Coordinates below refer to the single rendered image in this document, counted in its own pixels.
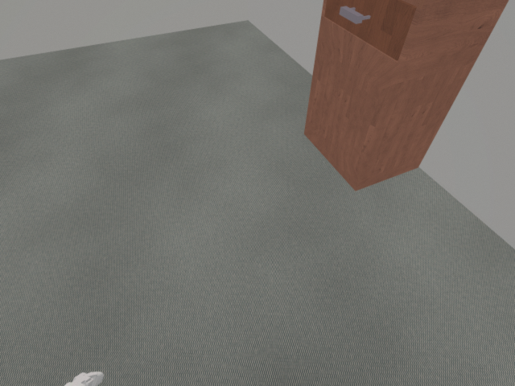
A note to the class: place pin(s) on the drawer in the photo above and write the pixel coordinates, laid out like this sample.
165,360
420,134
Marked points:
387,27

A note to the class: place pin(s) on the cabinet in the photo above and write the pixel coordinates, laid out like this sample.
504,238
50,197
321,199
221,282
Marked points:
373,117

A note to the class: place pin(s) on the handle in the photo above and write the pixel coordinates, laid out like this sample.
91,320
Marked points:
352,15

